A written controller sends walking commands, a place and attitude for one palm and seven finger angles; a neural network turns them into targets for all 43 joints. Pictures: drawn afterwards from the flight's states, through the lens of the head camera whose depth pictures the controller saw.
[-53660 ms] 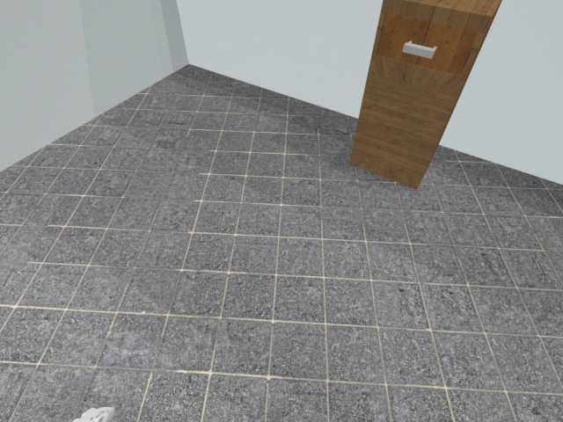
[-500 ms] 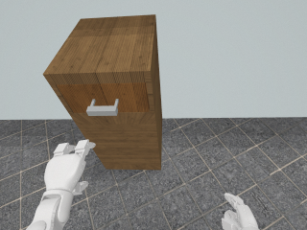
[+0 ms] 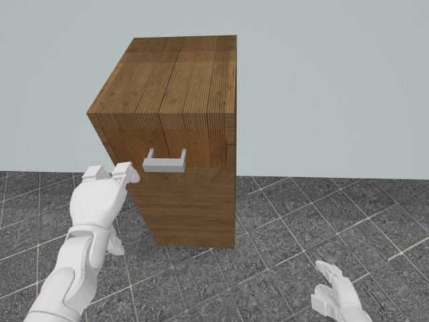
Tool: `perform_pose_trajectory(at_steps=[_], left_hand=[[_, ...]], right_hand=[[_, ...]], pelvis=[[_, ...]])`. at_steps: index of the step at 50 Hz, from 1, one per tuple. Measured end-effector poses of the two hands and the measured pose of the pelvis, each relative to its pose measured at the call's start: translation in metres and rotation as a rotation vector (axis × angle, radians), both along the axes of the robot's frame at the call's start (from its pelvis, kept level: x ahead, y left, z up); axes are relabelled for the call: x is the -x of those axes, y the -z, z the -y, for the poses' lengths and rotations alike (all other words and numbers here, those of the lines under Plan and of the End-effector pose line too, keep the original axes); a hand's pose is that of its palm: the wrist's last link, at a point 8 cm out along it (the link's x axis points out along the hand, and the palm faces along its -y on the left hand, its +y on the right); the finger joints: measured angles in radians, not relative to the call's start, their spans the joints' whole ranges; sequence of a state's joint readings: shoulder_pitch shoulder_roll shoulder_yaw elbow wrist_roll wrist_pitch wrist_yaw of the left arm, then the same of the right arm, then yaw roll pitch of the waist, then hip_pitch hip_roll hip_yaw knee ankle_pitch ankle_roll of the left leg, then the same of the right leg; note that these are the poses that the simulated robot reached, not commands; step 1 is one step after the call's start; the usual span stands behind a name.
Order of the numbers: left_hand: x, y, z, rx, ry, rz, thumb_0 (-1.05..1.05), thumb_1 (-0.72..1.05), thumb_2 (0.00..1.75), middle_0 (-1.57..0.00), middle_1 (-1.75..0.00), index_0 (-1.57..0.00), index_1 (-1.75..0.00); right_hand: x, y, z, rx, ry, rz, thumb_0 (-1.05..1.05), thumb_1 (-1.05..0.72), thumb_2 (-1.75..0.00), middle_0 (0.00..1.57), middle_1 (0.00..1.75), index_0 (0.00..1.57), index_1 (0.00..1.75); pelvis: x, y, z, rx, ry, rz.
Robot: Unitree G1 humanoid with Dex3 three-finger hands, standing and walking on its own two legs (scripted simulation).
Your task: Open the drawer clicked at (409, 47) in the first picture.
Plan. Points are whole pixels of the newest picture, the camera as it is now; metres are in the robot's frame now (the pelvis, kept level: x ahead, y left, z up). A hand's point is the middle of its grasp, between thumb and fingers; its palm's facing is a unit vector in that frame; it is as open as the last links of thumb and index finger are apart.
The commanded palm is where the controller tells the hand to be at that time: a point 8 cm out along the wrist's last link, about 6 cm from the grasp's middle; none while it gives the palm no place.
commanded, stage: raise the hand with hooked fingers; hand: left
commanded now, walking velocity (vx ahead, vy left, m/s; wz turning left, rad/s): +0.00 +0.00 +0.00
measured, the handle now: (166, 158) +0.53 +0.22 -0.07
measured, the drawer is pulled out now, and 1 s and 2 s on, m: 0.00 0.00 0.00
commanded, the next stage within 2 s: move the hooked fingers above the handle in 0.58 s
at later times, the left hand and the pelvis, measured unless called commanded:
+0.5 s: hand (108, 201) +0.30 +0.24 +0.08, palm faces +0.03 -0.09 -1.00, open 13.8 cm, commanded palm +0.27 +0.25 +0.14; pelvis +0.00 +0.01 +0.01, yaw +1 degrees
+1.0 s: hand (121, 193) +0.32 +0.23 +0.06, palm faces -0.01 -0.07 -1.00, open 13.8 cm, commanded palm +0.31 +0.24 +0.12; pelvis +0.00 -0.02 +0.00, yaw +1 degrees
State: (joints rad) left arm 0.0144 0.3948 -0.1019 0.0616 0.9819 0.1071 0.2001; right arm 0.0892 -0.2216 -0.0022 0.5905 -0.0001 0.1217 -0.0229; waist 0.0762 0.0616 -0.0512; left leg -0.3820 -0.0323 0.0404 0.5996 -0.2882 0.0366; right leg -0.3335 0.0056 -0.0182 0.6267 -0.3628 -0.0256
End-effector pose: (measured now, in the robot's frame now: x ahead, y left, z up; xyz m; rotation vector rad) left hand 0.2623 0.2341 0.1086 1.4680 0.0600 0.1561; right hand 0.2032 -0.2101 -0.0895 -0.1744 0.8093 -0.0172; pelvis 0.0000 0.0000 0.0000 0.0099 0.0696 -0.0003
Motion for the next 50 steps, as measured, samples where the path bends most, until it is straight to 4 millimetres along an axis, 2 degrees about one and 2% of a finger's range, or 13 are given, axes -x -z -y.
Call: perform_pose_trajectory(at_steps=[7,14,20,27,33,39,45,50], left_hand=[[-0.012,-0.018,-0.014,-0.018,-0.001,-0.013,-0.01,-0.48,0.31,-0.31,-1.19,-0.32,-1.19],[-0.022,-0.032,-0.021,-0.018,0.023,-0.029,-0.01,-0.49,0.3,-0.32,-1.2,-0.32,-1.2],[-0.018,-0.023,-0.016,-0.002,0.06,-0.063,-0.01,-0.49,0.3,-0.31,-1.2,-0.32,-1.2],[-0.011,-0.021,-0.011,-0.008,0.077,-0.02,-0.01,-0.49,0.3,-0.32,-1.2,-0.32,-1.2],[-0.012,-0.023,-0.009,-0.012,0.04,-0.013,-0.01,-0.49,0.3,-0.32,-1.2,-0.32,-1.2],[-0.015,-0.02,0.001,-0.008,0.048,-0.041,-0.01,-0.49,0.3,-0.32,-1.2,-0.32,-1.2],[-0.027,-0.011,0.004,-0.02,0.056,-0.068,-0.01,-0.5,0.3,-0.32,-1.2,-0.32,-1.2],[-0.041,-0.007,0.002,-0.026,0.052,-0.074,-0.01,-0.49,0.3,-0.32,-1.2,-0.32,-1.2]], right_hand=[[-0.002,-0.001,-0.017,-0.013,-0.035,-0.02,0.01,-0.9,-0.9,0.2,0.3,0.21,0.3],[0.013,0.004,-0.012,-0.004,-0.022,-0.07,0.01,-0.9,-0.9,0.2,0.3,0.21,0.3],[0.03,0.01,0.002,0.015,0.003,-0.116,0.01,-0.9,-0.9,0.2,0.3,0.21,0.3],[0.04,0.014,0.016,0.035,0.026,-0.146,0.01,-0.9,-0.9,0.2,0.3,0.2,0.3],[0.037,0.013,0.019,0.022,0.034,-0.129,0.01,-0.9,-0.9,0.2,0.3,0.2,0.3],[0.028,0.009,0.019,0.011,0.028,-0.091,0.01,-0.9,-0.9,0.2,0.3,0.2,0.3],[0.025,0.009,0.023,0.021,0.029,-0.081,0.01,-0.9,-0.9,0.2,0.3,0.2,0.3],[0.031,0.012,0.033,0.036,0.049,-0.101,0.01,-0.9,-0.9,0.2,0.3,0.21,0.3]], pelvis=[[0.0,-0.004,-0.006,0.006,-0.013,0.017],[0.0,-0.007,-0.008,0.009,-0.017,0.021],[0.001,-0.008,-0.008,0.008,-0.011,0.013],[0.003,-0.007,-0.004,0.006,-0.012,0.008],[0.005,-0.007,0.001,0.003,-0.012,0.011],[0.005,-0.007,0.007,-0.001,-0.013,0.015],[0.005,-0.005,0.013,-0.002,-0.016,0.003],[0.004,-0.003,0.017,-0.001,-0.018,-0.015]])
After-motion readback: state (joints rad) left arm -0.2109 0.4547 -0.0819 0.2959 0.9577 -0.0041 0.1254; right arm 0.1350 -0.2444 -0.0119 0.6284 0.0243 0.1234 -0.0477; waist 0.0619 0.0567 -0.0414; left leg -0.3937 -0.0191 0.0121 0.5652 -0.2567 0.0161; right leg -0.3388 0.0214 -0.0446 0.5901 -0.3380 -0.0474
